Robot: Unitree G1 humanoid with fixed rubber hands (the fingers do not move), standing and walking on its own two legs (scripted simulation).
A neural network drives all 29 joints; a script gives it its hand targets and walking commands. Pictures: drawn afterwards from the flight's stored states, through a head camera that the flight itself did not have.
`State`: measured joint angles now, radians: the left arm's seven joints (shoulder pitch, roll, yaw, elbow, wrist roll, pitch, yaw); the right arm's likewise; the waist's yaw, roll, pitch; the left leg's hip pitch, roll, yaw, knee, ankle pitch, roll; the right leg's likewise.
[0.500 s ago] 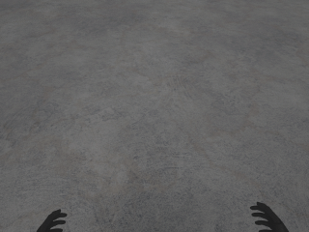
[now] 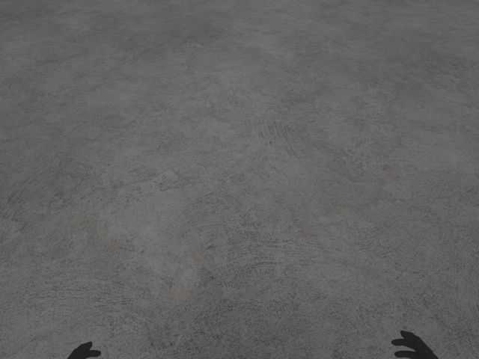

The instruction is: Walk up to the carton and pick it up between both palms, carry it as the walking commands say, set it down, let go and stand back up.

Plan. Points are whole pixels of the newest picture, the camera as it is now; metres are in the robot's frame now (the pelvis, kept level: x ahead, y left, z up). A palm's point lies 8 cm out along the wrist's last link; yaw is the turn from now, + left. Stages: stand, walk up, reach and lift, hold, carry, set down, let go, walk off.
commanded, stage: stand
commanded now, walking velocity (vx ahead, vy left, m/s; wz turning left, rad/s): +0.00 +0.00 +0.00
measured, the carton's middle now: out of the picture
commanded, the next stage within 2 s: walk up in 0.68 s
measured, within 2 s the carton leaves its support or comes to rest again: neither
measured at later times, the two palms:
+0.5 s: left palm out of the picture +0.10 +0.31 -0.09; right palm out of the picture +0.10 -0.31 -0.09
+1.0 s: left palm out of the picture +0.15 +0.31 -0.08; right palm out of the picture +0.08 -0.37 -0.07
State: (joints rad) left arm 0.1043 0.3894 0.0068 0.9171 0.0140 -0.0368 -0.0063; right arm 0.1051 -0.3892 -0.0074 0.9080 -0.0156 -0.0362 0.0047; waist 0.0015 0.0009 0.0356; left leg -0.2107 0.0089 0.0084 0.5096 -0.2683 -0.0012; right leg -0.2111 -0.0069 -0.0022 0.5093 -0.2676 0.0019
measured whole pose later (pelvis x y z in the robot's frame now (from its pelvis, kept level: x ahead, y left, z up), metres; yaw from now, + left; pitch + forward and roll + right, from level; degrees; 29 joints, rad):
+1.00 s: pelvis +0.01 -0.01 +0.01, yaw -10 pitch +0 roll +2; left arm 0.16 0.46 0.09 0.89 0.06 0.03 -0.14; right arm 0.14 -0.46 -0.09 0.93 -0.03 -0.09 -0.01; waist 0.04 -0.03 0.00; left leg -0.14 0.05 0.17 0.37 -0.24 0.00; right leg -0.47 -0.07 0.00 0.84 -0.31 0.02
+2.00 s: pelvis +0.32 -0.33 -0.01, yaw -48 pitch +0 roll +0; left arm 0.00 0.46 0.09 0.71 -0.01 -0.04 -0.10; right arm 0.40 -0.49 -0.07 0.80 0.01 -0.11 0.01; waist -0.10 -0.02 0.09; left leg -0.24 0.17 0.11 1.06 -0.40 0.02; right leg -0.41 -0.01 -0.08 0.61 -0.20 -0.05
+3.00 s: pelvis +0.62 -0.72 -0.01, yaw -56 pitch -1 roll -1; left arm 0.35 0.50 0.08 0.71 0.01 -0.08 -0.07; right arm 0.28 -0.49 -0.07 0.77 -0.01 -0.11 0.07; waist 0.06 -0.01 0.03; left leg -0.41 0.07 0.09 0.55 -0.19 0.03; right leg -0.19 -0.03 -0.09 0.60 -0.40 -0.03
